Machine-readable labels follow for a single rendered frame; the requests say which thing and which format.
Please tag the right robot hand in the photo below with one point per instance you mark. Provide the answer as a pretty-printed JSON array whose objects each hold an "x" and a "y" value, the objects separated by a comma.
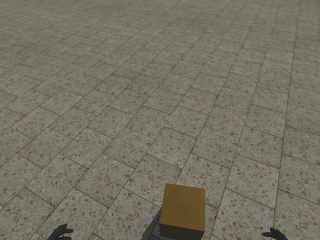
[{"x": 275, "y": 233}]

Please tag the carton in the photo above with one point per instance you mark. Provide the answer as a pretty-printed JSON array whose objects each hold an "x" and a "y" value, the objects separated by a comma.
[{"x": 183, "y": 212}]

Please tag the left robot hand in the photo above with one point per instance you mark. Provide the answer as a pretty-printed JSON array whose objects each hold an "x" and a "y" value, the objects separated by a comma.
[{"x": 62, "y": 229}]

